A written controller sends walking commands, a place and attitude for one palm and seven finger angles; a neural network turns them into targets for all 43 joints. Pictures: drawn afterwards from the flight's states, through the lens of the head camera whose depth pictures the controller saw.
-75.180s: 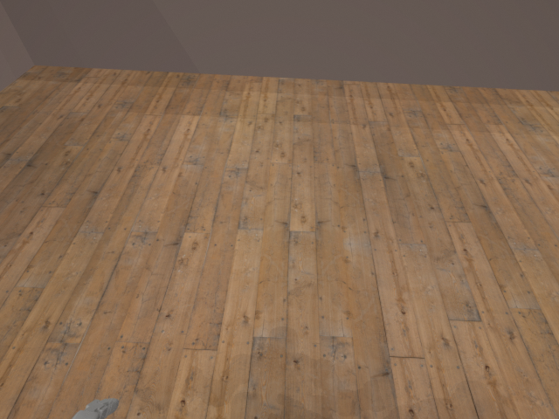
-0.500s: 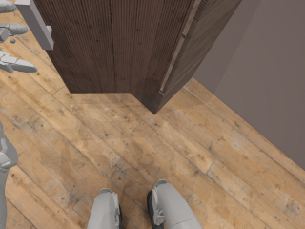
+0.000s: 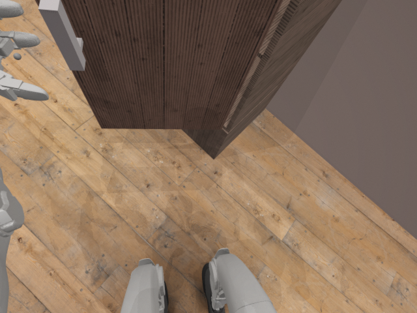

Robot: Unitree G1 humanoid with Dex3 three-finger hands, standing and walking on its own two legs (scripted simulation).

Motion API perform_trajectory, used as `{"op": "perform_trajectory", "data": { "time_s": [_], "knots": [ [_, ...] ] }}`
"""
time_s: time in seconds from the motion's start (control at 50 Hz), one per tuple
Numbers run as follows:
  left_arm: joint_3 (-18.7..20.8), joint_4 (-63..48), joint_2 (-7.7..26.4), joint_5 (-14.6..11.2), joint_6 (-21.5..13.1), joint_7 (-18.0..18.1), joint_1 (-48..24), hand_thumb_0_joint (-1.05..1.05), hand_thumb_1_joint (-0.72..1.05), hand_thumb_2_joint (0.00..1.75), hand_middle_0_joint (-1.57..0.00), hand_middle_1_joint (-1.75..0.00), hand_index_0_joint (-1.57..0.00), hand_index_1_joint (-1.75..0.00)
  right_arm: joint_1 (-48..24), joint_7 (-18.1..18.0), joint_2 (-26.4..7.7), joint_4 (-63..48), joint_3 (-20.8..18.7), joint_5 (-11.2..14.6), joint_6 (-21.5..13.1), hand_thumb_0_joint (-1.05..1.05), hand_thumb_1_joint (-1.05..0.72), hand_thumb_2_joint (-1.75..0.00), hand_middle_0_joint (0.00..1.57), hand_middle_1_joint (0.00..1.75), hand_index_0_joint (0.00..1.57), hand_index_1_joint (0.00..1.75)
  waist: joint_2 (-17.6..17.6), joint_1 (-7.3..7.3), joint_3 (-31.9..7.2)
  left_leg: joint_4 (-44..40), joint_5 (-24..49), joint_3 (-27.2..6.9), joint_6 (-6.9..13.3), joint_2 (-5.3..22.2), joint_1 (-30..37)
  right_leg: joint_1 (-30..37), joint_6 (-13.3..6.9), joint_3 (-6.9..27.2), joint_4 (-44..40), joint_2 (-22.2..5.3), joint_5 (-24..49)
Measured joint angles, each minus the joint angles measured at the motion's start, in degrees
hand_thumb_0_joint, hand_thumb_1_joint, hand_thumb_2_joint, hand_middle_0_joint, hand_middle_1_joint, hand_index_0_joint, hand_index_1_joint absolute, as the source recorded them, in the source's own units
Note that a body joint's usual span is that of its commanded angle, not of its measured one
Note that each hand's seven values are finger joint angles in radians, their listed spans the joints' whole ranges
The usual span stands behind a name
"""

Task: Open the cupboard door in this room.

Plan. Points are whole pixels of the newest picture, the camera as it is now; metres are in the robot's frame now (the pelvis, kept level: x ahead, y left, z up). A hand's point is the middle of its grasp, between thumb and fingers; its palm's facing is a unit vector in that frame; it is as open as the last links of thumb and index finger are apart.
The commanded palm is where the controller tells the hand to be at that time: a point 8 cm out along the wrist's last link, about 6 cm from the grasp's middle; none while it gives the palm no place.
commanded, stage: move the hooked fingers beside the handle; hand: left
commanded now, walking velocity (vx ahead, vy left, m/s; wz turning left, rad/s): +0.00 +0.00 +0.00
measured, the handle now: (67, 28) +0.59 +0.19 +0.07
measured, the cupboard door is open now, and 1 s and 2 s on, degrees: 47 47 47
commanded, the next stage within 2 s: slide the fingers in behind the handle in 0.58 s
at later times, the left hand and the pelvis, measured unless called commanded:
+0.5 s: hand (19, 57) +0.53 +0.25 +0.07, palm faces -0.02 -1.00 +0.00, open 13.9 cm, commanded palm +0.53 +0.29 +0.07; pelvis +0.00 -0.01 +0.00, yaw +0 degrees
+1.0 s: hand (28, 60) +0.53 +0.24 +0.06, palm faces -0.06 -1.00 +0.01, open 13.9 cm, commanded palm +0.52 +0.27 +0.07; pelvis +0.00 +0.00 +0.00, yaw +0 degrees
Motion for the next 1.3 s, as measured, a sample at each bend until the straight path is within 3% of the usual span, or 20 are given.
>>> {"op": "perform_trajectory", "data": {
  "time_s": [0.18, 0.38, 0.62, 0.76, 0.98, 1.3],
  "knots": [
    [0.26, -3.20, -1.83, -0.47, -0.88, 0.67, 2.78, -0.01, -0.49, 0.30, -0.30, -1.20, -0.30, -1.20, 0.50, 0.49, 0.24, 0.24, -0.55, -0.07, 0.57, 0.01, -0.90, -0.90, 0.20, 0.30, 0.21, 0.30, 0.06, 0.63, -0.02, -0.95, -0.04, 0.07, -0.04, -0.02, 1.19, 1.21, 0.11, 0.13, -1.03, 0.02, 0.01],
    [-0.60, -1.96, -1.67, -0.39, -0.32, 0.69, 2.23, -0.01, -0.50, 0.30, -0.30, -1.20, -0.30, -1.20, 0.43, 0.45, 0.20, 0.11, -0.62, -0.09, 0.79, 0.01, -0.90, -0.90, 0.20, 0.30, 0.21, 0.30, 0.18, 0.55, -0.12, -1.63, 0.09, -0.12, -0.28, 0.02, 2.11, 2.08, -0.19, -0.02, -1.54, 0.09, 0.02],
    [2.61, -1.62, 1.36, 0.00, -1.21, -0.36, 2.44, -0.01, -0.49, 0.30, -0.30, -1.20, -0.30, -1.20, -0.48, 0.17, -0.27, -0.60, -0.40, 0.15, 0.48, 0.01, -0.90, -0.90, 0.20, 0.30, 0.21, 0.30, -0.23, 0.11, 0.43, 0.12, -0.44, 0.08, -0.57, 0.64, 0.49, 0.10, -0.53, 0.17, 0.39, 0.65, -0.33],
    [0.48, 0.42, 2.24, -0.82, 1.02, -2.37, 0.80, -0.01, -0.50, 0.30, -0.30, -1.20, -0.30, -1.20, -0.63, -0.24, -0.43, -0.13, 0.01, 0.61, 0.45, 0.01, -0.90, -0.90, 0.20, 0.30, 0.21, 0.30, -0.33, 0.58, 0.52, 0.39, -0.28, -0.37, -0.50, 0.39, 0.01, -0.12, -0.52, -0.27, 0.53, 0.44, -0.30],
    [-0.97, -2.92, -1.94, -0.84, 0.48, -0.07, 1.08, -0.01, -0.50, 0.30, -0.30, -1.20, -0.30, -1.20, -0.57, 0.24, -0.01, 0.20, -0.61, -0.01, -0.31, 0.01, -0.90, -0.90, 0.20, 0.30, 0.21, 0.30, -0.24, 0.26, -0.23, 0.60, -0.24, -0.60, -0.39, 0.12, -0.48, -0.32, -0.33, -0.49, 0.43, 0.21, -0.25],
    [-3.31, -3.26, -7.59, -0.60, -0.95, 5.06, 3.45, -0.01, -0.50, 0.30, -0.30, -1.20, -0.30, -1.20, 1.14, 1.45, 1.16, 0.80, -1.03, -0.34, 0.01, 0.01, -0.90, -0.90, 0.20, 0.30, 0.21, 0.30, 0.50, 0.92, -0.74, -2.06, 0.26, 0.44, -0.20, -0.28, 3.46, 3.01, -0.14, 0.58, -1.28, -0.17, -0.06]
  ]
}}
